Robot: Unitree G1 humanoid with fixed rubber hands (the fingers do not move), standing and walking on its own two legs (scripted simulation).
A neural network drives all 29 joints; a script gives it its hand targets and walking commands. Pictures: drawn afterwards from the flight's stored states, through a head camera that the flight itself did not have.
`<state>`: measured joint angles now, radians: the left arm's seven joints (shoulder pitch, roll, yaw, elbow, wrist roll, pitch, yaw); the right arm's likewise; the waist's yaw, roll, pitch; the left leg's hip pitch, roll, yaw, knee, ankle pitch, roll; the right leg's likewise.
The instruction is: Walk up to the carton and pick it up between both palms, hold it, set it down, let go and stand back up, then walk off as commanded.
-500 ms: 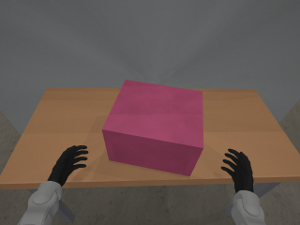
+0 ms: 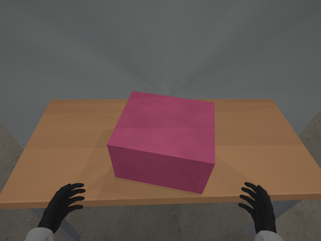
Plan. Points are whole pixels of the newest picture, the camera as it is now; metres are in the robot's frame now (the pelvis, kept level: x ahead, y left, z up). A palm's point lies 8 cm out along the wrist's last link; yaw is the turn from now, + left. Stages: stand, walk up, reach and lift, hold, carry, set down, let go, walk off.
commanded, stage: set down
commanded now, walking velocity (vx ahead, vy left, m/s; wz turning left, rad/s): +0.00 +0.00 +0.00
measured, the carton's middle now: (165, 139) +0.46 -0.02 -0.04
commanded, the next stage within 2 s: let go in 1.56 s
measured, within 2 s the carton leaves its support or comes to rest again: neither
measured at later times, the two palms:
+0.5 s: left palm (57, 220) +0.21 +0.25 -0.02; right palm (261, 220) +0.19 -0.23 -0.01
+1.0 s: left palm (64, 228) +0.20 +0.23 -0.04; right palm (260, 231) +0.17 -0.23 -0.04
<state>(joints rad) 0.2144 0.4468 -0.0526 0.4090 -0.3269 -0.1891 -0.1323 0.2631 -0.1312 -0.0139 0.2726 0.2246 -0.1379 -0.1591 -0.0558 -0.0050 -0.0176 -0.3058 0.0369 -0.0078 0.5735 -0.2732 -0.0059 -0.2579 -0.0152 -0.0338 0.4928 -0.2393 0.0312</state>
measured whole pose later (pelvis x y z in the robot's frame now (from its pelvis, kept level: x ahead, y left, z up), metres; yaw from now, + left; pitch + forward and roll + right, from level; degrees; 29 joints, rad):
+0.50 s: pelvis +0.01 +0.00 +0.00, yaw +0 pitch +1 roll -1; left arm 0.23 0.42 -0.04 0.41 -0.25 -0.14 -0.12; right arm 0.26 -0.13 -0.01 0.30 0.18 -0.15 -0.13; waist -0.06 0.00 -0.01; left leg -0.28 0.04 -0.01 0.54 -0.27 -0.01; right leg -0.24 -0.02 -0.03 0.47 -0.24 0.03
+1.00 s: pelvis +0.01 -0.01 +0.00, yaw +0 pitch +1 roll -1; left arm 0.25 0.36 -0.04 0.41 -0.21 -0.06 -0.08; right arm 0.26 -0.13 -0.01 0.42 0.13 -0.17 -0.09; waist -0.06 -0.01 0.01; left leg -0.27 0.04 -0.01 0.52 -0.26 -0.02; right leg -0.24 -0.02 -0.03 0.47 -0.24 0.02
